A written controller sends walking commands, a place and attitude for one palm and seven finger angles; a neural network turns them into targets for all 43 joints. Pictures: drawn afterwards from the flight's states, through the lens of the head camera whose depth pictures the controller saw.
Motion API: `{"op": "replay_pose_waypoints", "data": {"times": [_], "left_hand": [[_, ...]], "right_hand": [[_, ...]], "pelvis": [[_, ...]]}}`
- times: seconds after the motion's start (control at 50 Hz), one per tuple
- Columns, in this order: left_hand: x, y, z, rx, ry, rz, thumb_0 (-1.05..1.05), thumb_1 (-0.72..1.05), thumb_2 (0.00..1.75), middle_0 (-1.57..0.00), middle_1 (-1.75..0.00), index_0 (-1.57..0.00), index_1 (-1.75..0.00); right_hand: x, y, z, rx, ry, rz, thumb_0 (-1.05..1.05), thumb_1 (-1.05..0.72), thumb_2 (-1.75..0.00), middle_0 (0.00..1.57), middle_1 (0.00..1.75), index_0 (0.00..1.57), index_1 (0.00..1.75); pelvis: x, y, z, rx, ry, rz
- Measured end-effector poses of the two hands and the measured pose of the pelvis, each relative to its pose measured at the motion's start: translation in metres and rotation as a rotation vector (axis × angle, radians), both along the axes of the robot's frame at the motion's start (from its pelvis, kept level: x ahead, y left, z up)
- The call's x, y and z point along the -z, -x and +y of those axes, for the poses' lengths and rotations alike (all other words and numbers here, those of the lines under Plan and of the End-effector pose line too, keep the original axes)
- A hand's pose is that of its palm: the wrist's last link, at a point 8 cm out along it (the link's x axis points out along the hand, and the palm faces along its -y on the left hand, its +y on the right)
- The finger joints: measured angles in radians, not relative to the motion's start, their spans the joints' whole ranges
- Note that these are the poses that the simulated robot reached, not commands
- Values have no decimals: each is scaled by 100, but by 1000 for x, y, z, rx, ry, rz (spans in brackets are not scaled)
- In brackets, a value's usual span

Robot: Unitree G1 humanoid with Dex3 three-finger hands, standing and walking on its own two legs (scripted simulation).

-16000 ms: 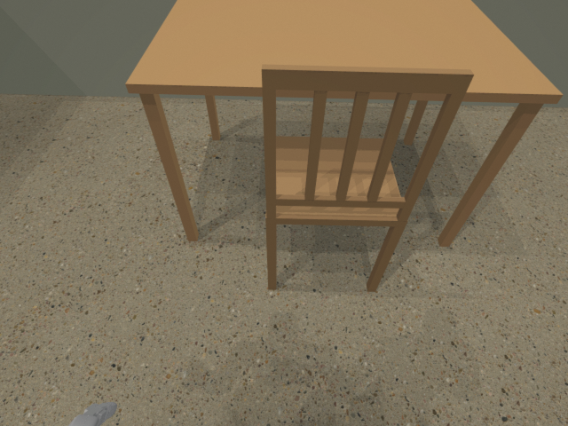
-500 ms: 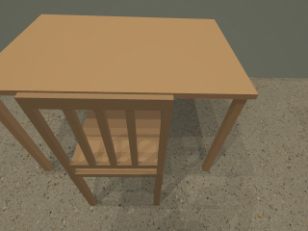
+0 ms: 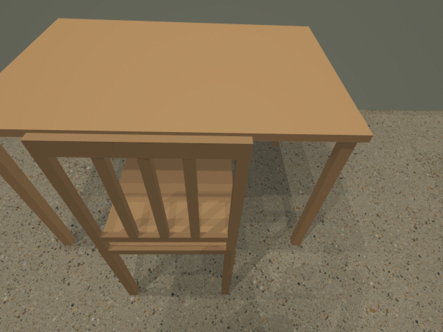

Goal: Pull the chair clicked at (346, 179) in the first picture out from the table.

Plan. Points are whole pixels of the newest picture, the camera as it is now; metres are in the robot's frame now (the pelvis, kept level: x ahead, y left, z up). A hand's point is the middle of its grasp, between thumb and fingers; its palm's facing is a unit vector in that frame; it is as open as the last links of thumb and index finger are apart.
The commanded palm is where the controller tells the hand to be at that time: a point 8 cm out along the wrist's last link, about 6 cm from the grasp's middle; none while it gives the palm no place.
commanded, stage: look again from close up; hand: left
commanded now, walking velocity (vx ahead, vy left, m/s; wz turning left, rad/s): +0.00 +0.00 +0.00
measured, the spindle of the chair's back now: (156, 202) +0.42 +0.19 -0.08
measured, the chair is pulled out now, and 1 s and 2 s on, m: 0.00 0.00 0.00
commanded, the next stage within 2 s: raise the hand toward the chair's back in 0.58 s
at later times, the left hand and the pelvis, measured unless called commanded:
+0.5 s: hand out of the picture -0.02 +0.16 -0.18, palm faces +0.02 -0.99 -0.15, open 7.4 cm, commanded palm none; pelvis +0.00 +0.00 +0.00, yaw +0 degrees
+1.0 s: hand (152, 283) +0.21 +0.14 -0.02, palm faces +0.05 -0.99 +0.10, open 8.4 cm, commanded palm +0.11 +0.21 -0.07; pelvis -0.03 +0.00 -0.05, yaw +2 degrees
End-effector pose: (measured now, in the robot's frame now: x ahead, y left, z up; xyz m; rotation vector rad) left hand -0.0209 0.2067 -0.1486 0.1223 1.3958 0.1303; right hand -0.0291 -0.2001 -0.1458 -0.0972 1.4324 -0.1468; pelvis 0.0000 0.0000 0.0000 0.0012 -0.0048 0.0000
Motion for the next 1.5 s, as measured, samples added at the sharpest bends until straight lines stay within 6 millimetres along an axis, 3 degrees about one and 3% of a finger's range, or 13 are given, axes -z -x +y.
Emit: {"op": "replay_pose_waypoints", "data": {"times": [0.72, 0.78, 0.82, 0.9, 0.96, 1.0, 1.06, 1.14, 1.2, 1.26, 1.32, 1.42, 1.5], "left_hand": [[-3, -6, 9, -56, -10, -5, 2, 92, 89, -20, -30, -20, -30], [-44, -55, 42, -87, -135, -304, 6, 95, 89, -20, -30, -20, -29], [-79, -96, 51, -75, -185, -529, 6, 93, 88, -20, -29, -20, -29], [-131, -173, 33, -8, -122, -973, 4, 86, 86, -18, -28, -18, -28], [-138, -203, 2, 10, 56, -1230, 3, 79, 83, -17, -27, -17, -27], [-129, -203, -15, 16, 169, -1347, 2, 75, 82, -17, -27, -17, -27], [-100, -181, -23, 52, 180, -1388, 1, 67, 79, -17, -26, -17, -26], [-64, -139, -6, 50, 53, -1269, 1, 57, 75, -17, -25, -17, -24], [-69, -118, 15, 2, -59, -1256, 2, 49, 72, -16, -24, -16, -23], [-94, -118, 24, -2, -118, -1364, 2, 42, 69, -15, -22, -15, -22], [-110, -139, 16, 71, -66, -1468, 2, 35, 66, -14, -21, -14, -21], [-92, -180, -9, 210, 139, -1324, 1, 23, 61, -13, -19, -13, -19], [-82, -186, -3, 131, 139, -1189, 1, 14, 57, -12, -18, -13, -18]], "right_hand": [[-1, -8, 4, -7, 16, -15, 1, -91, -90, 20, 30, 20, 30], [-6, -28, -14, -45, 68, -193, 3, -93, -90, 20, 30, 20, 30], [-8, -50, -26, -80, 79, -321, 3, -93, -90, 20, 30, 20, 30], [-18, -106, -47, -146, 124, -568, 3, -93, -90, 20, 30, 20, 30], [-35, -147, -58, -178, 157, -727, 2, -92, -90, 20, 30, 20, 30], [-46, -173, -62, -215, 176, -811, 2, -92, -90, 20, 30, 20, 30], [-52, -207, -65, -280, 188, -900, 1, -91, -90, 20, 30, 19, 30], [-37, -246, -56, -350, 157, -953, 1, -91, -90, 19, 30, 19, 30], [-16, -261, -39, -373, 103, -959, 1, -91, -90, 19, 30, 19, 30], [9, -261, -20, -383, 37, -937, 1, -91, -90, 19, 30, 19, 30], [32, -247, -6, -367, -19, -889, 1, -91, -90, 20, 30, 20, 30], [55, -207, -8, -253, -42, -762, 1, -90, -90, 20, 30, 20, 30], [54, -177, -30, -153, 8, -678, 1, -90, -90, 20, 30, 20, 30]], "pelvis": [[2, -3, 6, -11, 14, 5], [4, 3, 9, -20, -1, -1], [7, 7, 11, -38, -6, 7], [18, 18, 11, -63, 0, 65], [33, 24, 5, -42, -6, 129], [45, 26, -1, -28, -11, 168], [68, 28, -9, -25, -13, 215], [95, 31, -18, -41, -5, 254], [107, 33, -23, -61, 16, 268], [113, 35, -27, -78, 35, 282], [116, 38, -29, -86, 47, 296], [113, 38, -30, -77, 39, 315], [103, 32, -28, -60, 24, 307]]}}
